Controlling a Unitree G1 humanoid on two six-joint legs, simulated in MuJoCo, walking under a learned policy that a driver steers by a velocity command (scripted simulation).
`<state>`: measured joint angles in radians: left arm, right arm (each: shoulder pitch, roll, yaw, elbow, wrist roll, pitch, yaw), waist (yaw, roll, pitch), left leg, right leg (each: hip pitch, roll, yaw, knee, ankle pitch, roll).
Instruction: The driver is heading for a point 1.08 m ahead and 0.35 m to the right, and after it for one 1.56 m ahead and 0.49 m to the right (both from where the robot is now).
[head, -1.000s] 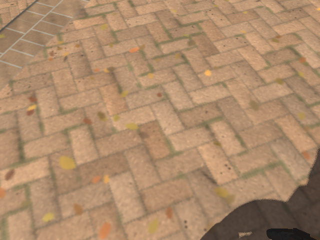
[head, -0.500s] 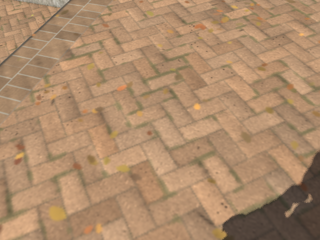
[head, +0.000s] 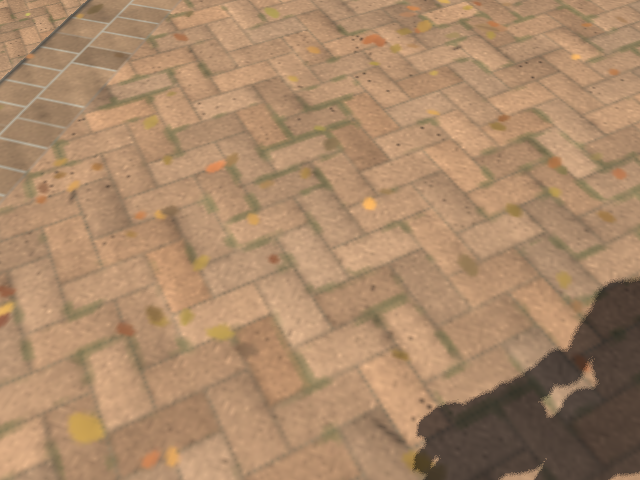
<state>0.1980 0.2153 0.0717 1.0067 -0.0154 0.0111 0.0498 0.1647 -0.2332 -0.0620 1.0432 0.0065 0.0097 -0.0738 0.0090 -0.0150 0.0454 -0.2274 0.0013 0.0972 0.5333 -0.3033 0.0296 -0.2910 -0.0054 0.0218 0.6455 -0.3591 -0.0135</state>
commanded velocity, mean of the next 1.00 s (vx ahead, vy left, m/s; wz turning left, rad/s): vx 0.40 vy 0.00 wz -0.49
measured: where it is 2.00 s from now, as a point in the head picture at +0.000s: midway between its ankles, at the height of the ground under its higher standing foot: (534, 370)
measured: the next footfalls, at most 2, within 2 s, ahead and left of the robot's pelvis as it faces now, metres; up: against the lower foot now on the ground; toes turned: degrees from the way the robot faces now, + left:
right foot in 0.26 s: +0.07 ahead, -0.17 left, +0.00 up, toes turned -13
left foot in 0.74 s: +0.47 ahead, -0.08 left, +0.00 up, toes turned -26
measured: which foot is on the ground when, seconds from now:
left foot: down 0.00-0.24, up 0.26-0.72, down 0.74-1.00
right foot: up 0.00-0.24, down 0.26-0.74, up 0.76-1.00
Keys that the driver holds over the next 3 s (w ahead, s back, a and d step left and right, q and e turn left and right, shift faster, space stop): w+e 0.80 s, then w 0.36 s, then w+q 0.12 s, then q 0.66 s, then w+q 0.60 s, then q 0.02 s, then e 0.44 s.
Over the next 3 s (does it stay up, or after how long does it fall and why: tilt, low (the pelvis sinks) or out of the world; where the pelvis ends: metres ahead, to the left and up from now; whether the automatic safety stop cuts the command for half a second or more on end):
stays up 1.00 -0.32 0.01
